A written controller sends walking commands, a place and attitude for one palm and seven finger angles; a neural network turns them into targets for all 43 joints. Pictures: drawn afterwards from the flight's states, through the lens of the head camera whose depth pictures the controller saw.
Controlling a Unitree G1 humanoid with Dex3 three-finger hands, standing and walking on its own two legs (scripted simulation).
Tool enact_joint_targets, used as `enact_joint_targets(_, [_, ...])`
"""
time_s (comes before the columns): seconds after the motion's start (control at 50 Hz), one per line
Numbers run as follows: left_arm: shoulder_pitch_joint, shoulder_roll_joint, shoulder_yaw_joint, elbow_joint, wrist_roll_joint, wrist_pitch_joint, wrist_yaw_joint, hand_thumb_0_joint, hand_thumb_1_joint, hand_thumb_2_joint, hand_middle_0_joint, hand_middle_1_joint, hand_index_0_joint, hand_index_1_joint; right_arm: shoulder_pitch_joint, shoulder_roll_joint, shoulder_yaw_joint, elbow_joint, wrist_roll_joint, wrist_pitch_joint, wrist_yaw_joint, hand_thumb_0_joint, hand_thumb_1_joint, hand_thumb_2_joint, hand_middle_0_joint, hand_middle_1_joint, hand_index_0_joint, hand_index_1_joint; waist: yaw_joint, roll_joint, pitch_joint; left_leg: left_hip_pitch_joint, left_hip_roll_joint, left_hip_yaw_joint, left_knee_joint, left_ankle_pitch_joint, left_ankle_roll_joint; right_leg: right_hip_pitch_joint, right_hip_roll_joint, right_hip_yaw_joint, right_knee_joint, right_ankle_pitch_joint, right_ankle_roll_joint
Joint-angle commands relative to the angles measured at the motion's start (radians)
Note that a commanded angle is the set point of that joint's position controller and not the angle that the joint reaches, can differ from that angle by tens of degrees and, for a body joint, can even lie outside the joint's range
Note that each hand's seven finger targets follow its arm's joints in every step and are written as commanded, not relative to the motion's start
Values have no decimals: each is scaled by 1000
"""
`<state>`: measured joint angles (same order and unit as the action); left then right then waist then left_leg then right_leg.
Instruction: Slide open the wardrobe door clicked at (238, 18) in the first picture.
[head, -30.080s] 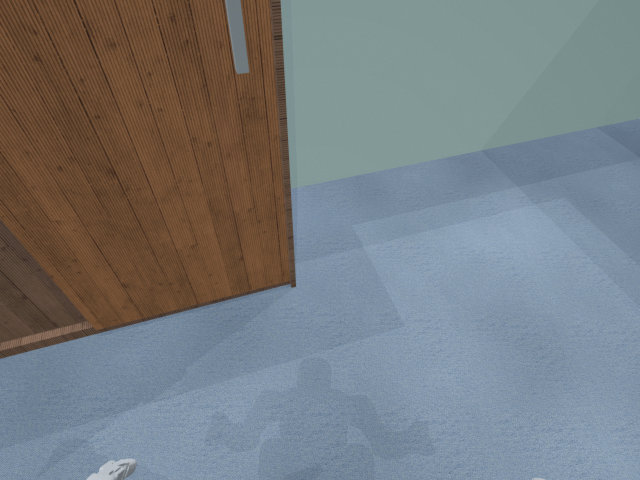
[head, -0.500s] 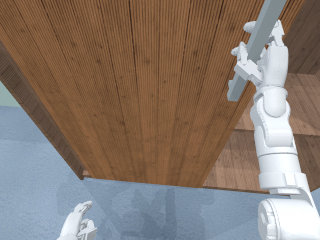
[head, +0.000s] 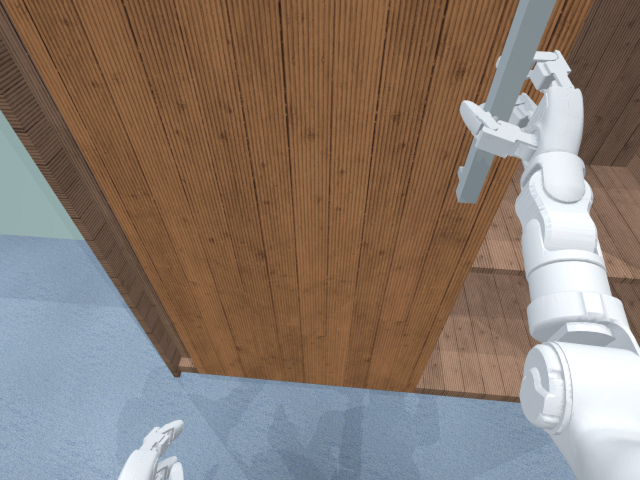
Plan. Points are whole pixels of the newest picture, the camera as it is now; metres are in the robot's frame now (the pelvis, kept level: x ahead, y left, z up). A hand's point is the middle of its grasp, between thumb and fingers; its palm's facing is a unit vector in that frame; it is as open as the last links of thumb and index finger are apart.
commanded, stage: loosen the grip on the handle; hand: right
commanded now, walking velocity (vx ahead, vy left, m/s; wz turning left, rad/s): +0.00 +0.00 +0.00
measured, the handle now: (495, 94) +0.51 -0.16 +0.26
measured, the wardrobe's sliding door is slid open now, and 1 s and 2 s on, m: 0.58 0.58 0.58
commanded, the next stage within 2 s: slip the hand off the handle in 0.38 s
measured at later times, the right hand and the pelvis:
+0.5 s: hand (490, 127) +0.46 -0.15 +0.24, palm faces +0.07 +1.00 -0.06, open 14.7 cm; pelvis +0.01 +0.00 +0.00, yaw +5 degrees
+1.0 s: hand (565, 133) +0.45 -0.23 +0.24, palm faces +0.20 +0.98 -0.08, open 14.7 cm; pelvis +0.04 -0.01 +0.00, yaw +4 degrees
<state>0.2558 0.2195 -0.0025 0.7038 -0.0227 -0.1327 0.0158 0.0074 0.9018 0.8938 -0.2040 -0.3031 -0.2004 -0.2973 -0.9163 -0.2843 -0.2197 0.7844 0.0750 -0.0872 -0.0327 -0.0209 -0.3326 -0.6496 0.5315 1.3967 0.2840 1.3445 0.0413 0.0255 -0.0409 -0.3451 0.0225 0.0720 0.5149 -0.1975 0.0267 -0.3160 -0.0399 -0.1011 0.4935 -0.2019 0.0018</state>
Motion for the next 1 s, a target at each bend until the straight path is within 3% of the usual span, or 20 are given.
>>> enact_joint_targets(0.0, [34, 161, 48, -96, -4, -61, -14, 0, 900, 900, -200, -300, -200, -300, -504, -93, 75, -129, -67, -200, -28, 0, 429, -258, 437, 1383, 437, 1383, 58, 0, -140, -61, -4, -60, -93, -79, 11, 55, -1, 87, -53, -145, -19])
enact_joint_targets(0.02, [34, 167, 45, -106, -4, -69, -18, 0, 900, 900, -200, -300, -200, -300, -533, -103, 89, -128, -77, -229, -35, 0, 550, -200, 423, 1367, 423, 1367, 64, 16, -163, -66, -2, -71, -93, -130, 7, 35, 9, 84, -51, -198, -24])
enact_joint_targets(0.08, [44, 176, 46, -107, -9, -90, -16, 0, 900, 900, -200, -300, -200, -300, -589, -137, 96, -93, -76, -289, -23, 0, 550, -200, 383, 1317, 383, 1317, 71, 68, -221, -51, 1, -106, -98, -240, -1, -6, 30, 68, -20, -227, -30])
enact_joint_targets(0.12, [59, 181, 48, -101, -11, -99, -14, 0, 900, 900, -200, -300, -200, -300, -641, -163, 98, -102, -71, -313, -3, 0, 550, -200, 357, 1283, 357, 1283, 75, 23, -294, -34, 1, -122, -91, -241, -1, 5, 37, 71, -10, -230, -31])
enact_joint_targets(0.16, [70, 180, 47, -88, -16, -112, -9, 0, 900, 900, -200, -300, -200, -300, -653, -137, 133, -75, -65, -311, 14, 0, 550, -200, 330, 1250, 330, 1250, 81, -26, -279, -55, 1, -131, -95, -264, 3, -4, 43, 73, -1, -253, -29])
enact_joint_targets(0.18, [63, 209, 64, -92, -18, -106, 0, 0, 900, 900, -200, -300, -200, -300, -598, -464, -128, -137, -68, -313, 9, 0, 550, -200, 317, 1233, 317, 1233, -5, -42, -383, 68, 15, -175, -111, -296, 7, -27, 42, 62, 6, -224, -32])
enact_joint_targets(0.2, [45, 202, 54, -102, -18, -92, 7, 0, 900, 900, -200, -300, -200, -300, -578, -472, -96, -152, -76, -301, 15, 0, 550, -200, 303, 1217, 303, 1217, -1, -101, -397, 119, 20, -186, -108, -275, 7, -56, 48, 59, -1, -200, -35])
enact_joint_targets(0.24, [39, 176, 44, -108, -32, -100, 8, 0, 900, 900, -200, -300, -200, -300, -600, -309, 14, -139, -40, -281, 41, 0, 550, -200, 277, 1183, 277, 1183, 34, -10, -305, 82, 16, -184, -142, -314, 3, -70, 43, 66, -13, -224, -37])
enact_joint_targets(0.26, [46, 186, 47, -96, -34, -104, 12, 0, 900, 900, -200, -300, -200, -300, -538, -295, 5, -87, -14, -268, 52, 0, 550, -200, 263, 1167, 263, 1167, 37, 42, -238, 58, 14, -189, -167, -359, 0, -87, 42, 66, -11, -235, -36])
enact_joint_targets(0.32, [39, 206, 47, -102, -35, -107, 26, 0, 900, 900, -200, -300, -200, -300, -464, -354, -80, -134, 45, -252, 72, 0, 550, -200, 250, 1150, 250, 1150, 5, 43, -233, 105, 14, -199, -178, -331, 3, -84, 41, 71, -27, -198, -40])
enact_joint_targets(0.38, [28, 190, 45, -113, -29, -117, 25, 0, 900, 900, -200, -300, -200, -300, -428, -282, -29, -252, 43, -244, 59, 0, 550, -200, 250, 1150, 250, 1150, 3, -10, -226, 76, 3, -156, -152, -243, 4, -20, 38, 79, -45, -179, -46])
enact_joint_targets(0.44, [22, 191, 43, -124, -21, -118, 22, 0, 900, 900, -200, -300, -200, -300, -321, -281, -48, -330, 34, -229, 31, 0, 550, -200, 250, 1150, 250, 1150, -19, -39, -220, 74, -10, -122, -120, -148, 11, 26, 31, 91, -59, -127, -46])
enact_joint_targets(0.46, [37, 204, 39, -104, -19, -107, 32, 0, 900, 900, -200, -300, -200, -300, -363, -392, -119, -271, 16, -217, 16, 0, 550, -200, 250, 1150, 250, 1150, 3, -11, -180, 57, -9, -125, -125, -144, 3, -1, 30, 90, -53, -132, -49])
enact_joint_targets(0.5, [41, 200, 36, -112, -15, -96, 38, 0, 900, 900, -200, -300, -200, -300, -373, -401, -122, -299, 9, -201, 8, 0, 550, -200, 250, 1150, 250, 1150, 4, 32, -188, 87, -6, -122, -127, -123, -3, -13, 29, 89, -54, -105, -52])
enact_joint_targets(0.56, [34, 188, 33, -127, -14, -89, 43, 0, 900, 900, -200, -300, -200, -300, -340, -355, -102, -339, 8, -169, 21, 0, 550, -200, 250, 1150, 250, 1150, -8, -13, -260, 110, -16, -101, -92, 5, 4, 55, 28, 94, -57, -8, -45])
enact_joint_targets(0.62, [29, 180, 31, -136, -11, -75, 50, 0, 900, 900, -200, -300, -200, -300, -283, -376, -153, -398, 23, -132, 31, 0, 550, -200, 250, 1150, 250, 1150, -34, -43, -340, 161, -19, -89, -59, 173, 11, 116, 28, 95, -45, 148, -37])
enact_joint_targets(0.8, [-30, 153, 15, -184, -10, -30, 60, 0, 900, 900, -200, -300, -200, -300, -139, -376, -209, -515, 42, -62, 40, 0, 550, -200, 250, 1150, 250, 1150, -70, -16, -287, 192, -23, -68, -47, 276, 15, 119, 23, 92, -40, 268, -24])
enact_joint_targets(0.86, [-23, 154, 14, -188, -12, -24, 55, 0, 900, 900, -200, -300, -200, -300, -153, -352, -158, -541, 19, -66, 57, 0, 550, -200, 250, 1150, 250, 1150, -51, -59, -283, 158, -24, -70, -50, 251, 12, 136, 24, 91, -38, 244, -22])
enact_joint_targets(0.9, [-21, 161, 17, -188, -14, -21, 59, 0, 900, 900, -200, -300, -200, -300, -161, -360, -152, -555, 26, -77, 81, 0, 550, -200, 250, 1150, 250, 1150, -37, -38, -278, 145, -27, -69, -56, 232, 13, 144, 20, 98, -33, 231, -26])
enact_joint_targets(0.98, [-9, 167, 18, -170, -23, -32, 71, 0, 900, 900, -200, -300, -200, -300, -247, -318, -81, -544, 52, -95, 163, 0, 550, -200, 250, 1150, 250, 1150, -3, -96, -277, 85, -33, -69, -68, 161, 14, 189, 24, 120, -31, 176, -20])
